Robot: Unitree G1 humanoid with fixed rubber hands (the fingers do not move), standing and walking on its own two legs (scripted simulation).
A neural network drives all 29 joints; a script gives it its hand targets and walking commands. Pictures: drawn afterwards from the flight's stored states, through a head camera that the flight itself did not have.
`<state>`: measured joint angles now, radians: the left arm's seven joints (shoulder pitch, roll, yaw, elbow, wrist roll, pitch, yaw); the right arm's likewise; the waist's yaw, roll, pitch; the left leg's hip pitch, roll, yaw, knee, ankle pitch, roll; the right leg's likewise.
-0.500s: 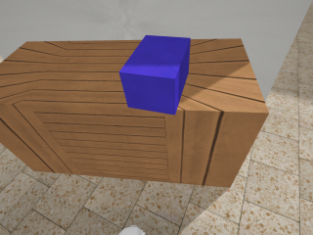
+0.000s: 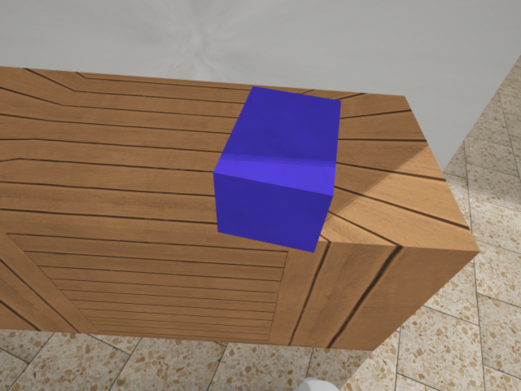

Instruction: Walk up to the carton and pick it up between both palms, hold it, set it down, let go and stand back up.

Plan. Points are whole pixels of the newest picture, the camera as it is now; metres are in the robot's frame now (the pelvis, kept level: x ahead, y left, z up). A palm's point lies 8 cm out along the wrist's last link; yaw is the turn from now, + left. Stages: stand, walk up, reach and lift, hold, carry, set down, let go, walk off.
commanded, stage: walk up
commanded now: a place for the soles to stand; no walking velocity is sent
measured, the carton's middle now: (281, 164) +0.57 -0.05 +0.01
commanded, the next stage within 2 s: none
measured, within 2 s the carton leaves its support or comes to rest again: neither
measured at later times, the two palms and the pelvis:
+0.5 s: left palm out of the picture +0.16 +0.25 -0.10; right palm out of the picture +0.11 -0.27 -0.10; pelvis +0.03 -0.01 -0.01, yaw -1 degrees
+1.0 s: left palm (129, 369) +0.20 +0.21 -0.10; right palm out of the picture +0.07 -0.34 -0.11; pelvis +0.09 -0.06 -0.01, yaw -3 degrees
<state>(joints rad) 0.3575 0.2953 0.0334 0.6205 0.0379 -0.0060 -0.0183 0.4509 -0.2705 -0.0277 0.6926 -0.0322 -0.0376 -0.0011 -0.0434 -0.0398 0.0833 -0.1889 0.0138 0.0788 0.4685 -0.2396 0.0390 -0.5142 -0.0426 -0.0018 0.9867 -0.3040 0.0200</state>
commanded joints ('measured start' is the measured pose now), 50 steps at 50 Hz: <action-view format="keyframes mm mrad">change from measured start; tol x16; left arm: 1 26 7 -10 -43 -5 -5 11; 15 -207 131 6 -36 -29 35 37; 50 -53 35 35 -48 -2 -14 -65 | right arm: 1 10 -154 -27 -81 8 -13 -7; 50 -69 -218 -69 -70 -11 -22 -21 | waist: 1 19 191 -46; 14 12 -127 -96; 50 46 222 39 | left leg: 1 -3 190 -86 -26 743 129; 6 -109 192 -117 127 484 58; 10 -82 21 -63 368 -385 -50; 16 7 12 -65 44 -50 -48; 20 -251 141 -229 -118 -329 28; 38 -52 109 -111 -18 -68 7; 39 92 150 -200 -106 -462 67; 41 181 428 -492 -290 -601 210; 50 -55 201 -14 -77 135 100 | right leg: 1 111 24 -39 -205 100 1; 6 375 27 3 -491 330 -53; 8 496 -203 254 -481 625 -162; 11 181 -247 355 -614 314 -293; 19 202 -21 109 -513 -121 -55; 38 213 -42 169 -522 180 -78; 39 125 29 102 -425 -217 -78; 43 -297 -47 75 -116 -138 -15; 50 214 9 -70 -375 147 -16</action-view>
